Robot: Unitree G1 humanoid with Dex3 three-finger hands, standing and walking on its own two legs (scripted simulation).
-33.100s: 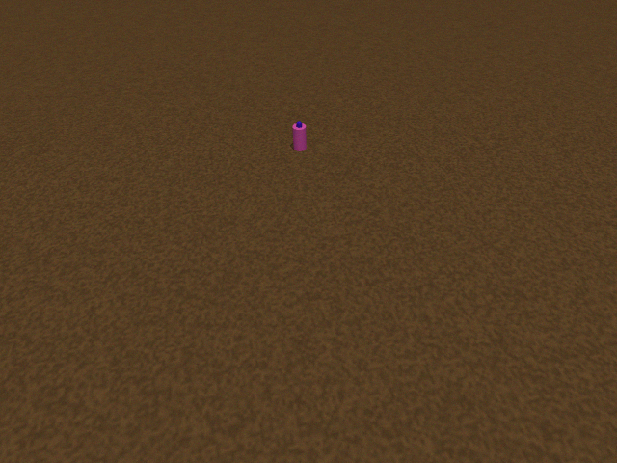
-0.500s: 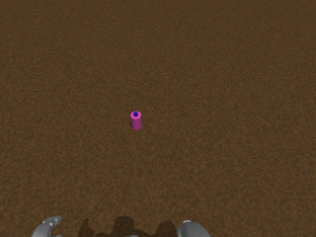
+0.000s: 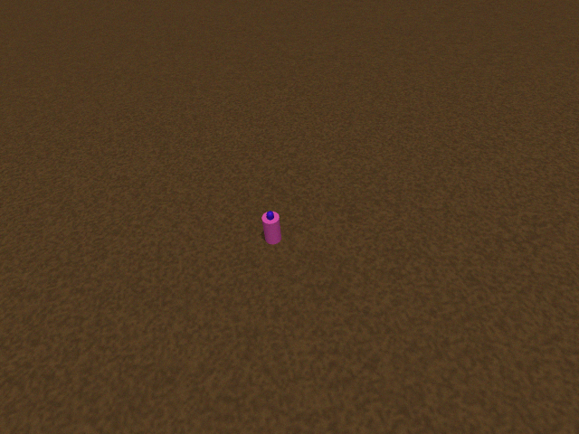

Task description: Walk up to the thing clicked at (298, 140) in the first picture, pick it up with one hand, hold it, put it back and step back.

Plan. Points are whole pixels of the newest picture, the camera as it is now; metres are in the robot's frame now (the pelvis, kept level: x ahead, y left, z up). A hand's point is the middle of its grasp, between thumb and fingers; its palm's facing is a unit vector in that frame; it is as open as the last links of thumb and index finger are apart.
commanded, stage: step back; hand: left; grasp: from the side
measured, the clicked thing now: (271, 225) +1.08 +0.22 -0.67
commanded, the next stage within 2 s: stand in 0.88 s
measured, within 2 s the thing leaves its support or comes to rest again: neither
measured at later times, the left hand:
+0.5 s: hand out of the picture +0.10 +0.25 -0.13, palm faces +0.05 -0.92 -0.39, open 7.3 cm
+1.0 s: hand out of the picture +0.15 +0.28 -0.14, palm faces +0.04 -0.94 -0.35, open 7.3 cm
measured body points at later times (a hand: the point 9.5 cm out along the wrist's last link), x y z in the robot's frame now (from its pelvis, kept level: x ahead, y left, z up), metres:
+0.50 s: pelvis +0.03 -0.01 +0.00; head +0.04 -0.03 +0.45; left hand +0.10 +0.30 -0.11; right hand +0.10 -0.32 -0.13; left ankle +0.03 +0.13 -0.70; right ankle +0.05 -0.12 -0.73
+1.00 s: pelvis +0.06 +0.01 +0.02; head +0.07 +0.02 +0.46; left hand +0.15 +0.32 -0.11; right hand +0.20 -0.27 -0.11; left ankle +0.07 +0.13 -0.73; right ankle +0.05 -0.12 -0.73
